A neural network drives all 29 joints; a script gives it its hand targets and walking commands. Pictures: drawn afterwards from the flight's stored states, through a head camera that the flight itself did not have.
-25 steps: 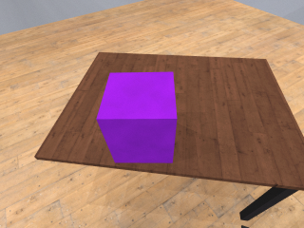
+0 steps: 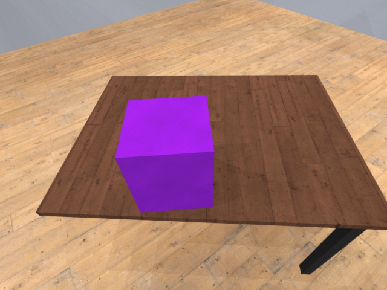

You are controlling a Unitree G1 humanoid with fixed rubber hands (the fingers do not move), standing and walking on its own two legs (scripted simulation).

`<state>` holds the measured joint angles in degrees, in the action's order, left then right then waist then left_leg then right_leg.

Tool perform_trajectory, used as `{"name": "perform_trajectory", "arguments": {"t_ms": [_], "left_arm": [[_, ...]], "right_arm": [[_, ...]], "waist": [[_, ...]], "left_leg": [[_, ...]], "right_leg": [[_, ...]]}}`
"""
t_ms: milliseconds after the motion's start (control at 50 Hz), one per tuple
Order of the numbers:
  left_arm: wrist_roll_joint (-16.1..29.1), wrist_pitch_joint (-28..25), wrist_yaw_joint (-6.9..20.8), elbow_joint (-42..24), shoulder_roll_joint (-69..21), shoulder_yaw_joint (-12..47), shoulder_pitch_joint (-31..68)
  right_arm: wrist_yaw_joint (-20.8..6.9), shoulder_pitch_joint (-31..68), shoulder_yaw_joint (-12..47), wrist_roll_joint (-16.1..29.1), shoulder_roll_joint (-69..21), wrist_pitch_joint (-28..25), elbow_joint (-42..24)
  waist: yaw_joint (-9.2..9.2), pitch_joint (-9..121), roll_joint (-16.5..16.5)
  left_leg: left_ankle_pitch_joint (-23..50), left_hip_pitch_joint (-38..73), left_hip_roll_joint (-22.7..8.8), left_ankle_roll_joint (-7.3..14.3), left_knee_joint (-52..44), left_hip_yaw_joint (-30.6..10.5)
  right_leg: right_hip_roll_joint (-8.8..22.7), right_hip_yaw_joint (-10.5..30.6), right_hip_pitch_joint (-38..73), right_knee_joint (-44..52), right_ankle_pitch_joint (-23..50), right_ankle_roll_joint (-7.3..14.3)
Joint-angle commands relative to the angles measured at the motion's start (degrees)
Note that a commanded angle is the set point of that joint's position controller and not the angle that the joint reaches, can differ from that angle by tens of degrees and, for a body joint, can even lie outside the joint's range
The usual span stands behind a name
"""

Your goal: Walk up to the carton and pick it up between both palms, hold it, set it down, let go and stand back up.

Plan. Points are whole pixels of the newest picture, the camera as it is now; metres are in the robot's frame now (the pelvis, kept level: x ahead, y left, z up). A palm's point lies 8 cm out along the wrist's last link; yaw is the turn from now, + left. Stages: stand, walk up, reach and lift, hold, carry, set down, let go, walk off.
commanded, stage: walk up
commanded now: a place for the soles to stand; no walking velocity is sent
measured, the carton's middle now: (172, 156) +0.47 +0.08 -0.02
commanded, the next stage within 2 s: none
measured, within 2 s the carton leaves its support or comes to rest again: neither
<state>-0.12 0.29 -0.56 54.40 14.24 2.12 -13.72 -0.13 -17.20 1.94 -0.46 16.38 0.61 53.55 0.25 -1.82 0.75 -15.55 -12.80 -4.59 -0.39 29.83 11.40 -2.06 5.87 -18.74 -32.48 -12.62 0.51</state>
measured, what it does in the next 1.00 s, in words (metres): stands, turning left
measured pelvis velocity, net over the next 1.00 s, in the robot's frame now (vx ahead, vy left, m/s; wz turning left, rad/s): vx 0.01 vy -0.02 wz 0.28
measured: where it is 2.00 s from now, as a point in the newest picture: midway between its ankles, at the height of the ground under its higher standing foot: outside the picture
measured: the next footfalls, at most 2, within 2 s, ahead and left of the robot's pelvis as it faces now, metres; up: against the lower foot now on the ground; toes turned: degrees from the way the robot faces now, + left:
none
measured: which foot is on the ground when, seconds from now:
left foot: down 0.00-1.00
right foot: down 0.00-1.00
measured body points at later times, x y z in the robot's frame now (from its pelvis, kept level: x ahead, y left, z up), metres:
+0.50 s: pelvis +0.01 -0.01 +0.00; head +0.03 -0.02 +0.45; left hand +0.04 +0.25 -0.13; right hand +0.08 -0.26 -0.14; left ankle +0.00 +0.13 -0.73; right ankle +0.05 -0.11 -0.73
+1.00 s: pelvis +0.01 -0.02 +0.00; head +0.03 -0.01 +0.45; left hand +0.02 +0.26 -0.14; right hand +0.13 -0.26 -0.14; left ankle +0.00 +0.13 -0.73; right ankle +0.05 -0.11 -0.73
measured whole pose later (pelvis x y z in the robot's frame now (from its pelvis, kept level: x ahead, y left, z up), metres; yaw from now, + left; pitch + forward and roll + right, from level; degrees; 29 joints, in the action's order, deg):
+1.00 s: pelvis +0.01 -0.02 +0.00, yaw +16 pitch -1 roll -1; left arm -0.6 2.3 -0.6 53.9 15.4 1.8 -10.8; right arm 1.0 -16.4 1.4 -0.6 16.2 -0.9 50.8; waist 0.7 -2.9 1.3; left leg -15.0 -18.2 -1.0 -1.6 33.8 -4.6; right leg 2.1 -9.7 -15.3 -32.2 -16.2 1.7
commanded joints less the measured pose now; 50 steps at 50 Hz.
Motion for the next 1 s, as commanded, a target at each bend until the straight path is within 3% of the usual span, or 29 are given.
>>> {"name": "perform_trajectory", "arguments": {"t_ms": [0,240,620,980], "left_arm": [[-1.0,-0.5,-0.2,-2.4,6.9,-1.3,-0.6],[-0.2,-0.5,-0.5,-0.3,8.2,-0.7,0.3],[-0.2,0.4,-0.5,-0.8,8.5,-1.5,1.5],[-0.6,1.6,-0.2,-3.4,9.3,-1.9,2.4]], "right_arm": [[0.4,-2.2,-1.2,-0.1,6.8,-1.0,-2.2],[0.4,-4.2,-1.0,-0.2,5.7,-1.6,-1.2],[1.1,-2.3,-1.4,-0.2,6.0,-1.9,-2.4],[1.5,-1.1,-2.4,-0.1,7.5,-2.2,-6.0]], "waist": [[-0.84,-0.4,-1.3],[0.43,0.2,-1.4],[0.53,0.3,-1.2],[0.21,1.0,0.3]], "left_leg": [[-8.4,-0.4,-7.4,5.2,-11.5,-11.3],[3.9,2.4,-4.0,3.7,-7.2,-11.1],[6.2,-2.7,-1.9,3.4,-3.9,-14.9],[8.7,-8.8,-0.4,4.0,-0.2,-21.3]], "right_leg": [[3.6,2.6,-0.7,5.5,-2.0,1.8],[6.7,1.6,0.4,8.9,1.8,2.1],[8.4,-2.3,3.6,9.9,-3.4,2.8],[10.1,-7.3,6.3,7.5,-8.0,3.1]]}}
